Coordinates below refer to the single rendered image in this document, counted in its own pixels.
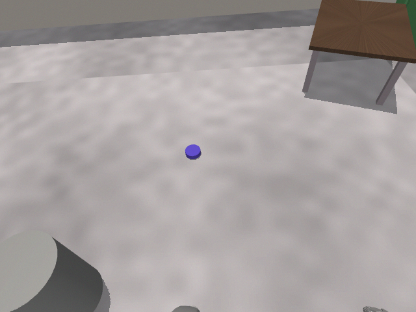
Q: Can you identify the sofa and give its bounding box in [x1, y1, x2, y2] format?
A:
[396, 0, 416, 48]

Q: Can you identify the coffee table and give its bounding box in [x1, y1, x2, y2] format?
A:
[302, 0, 416, 105]

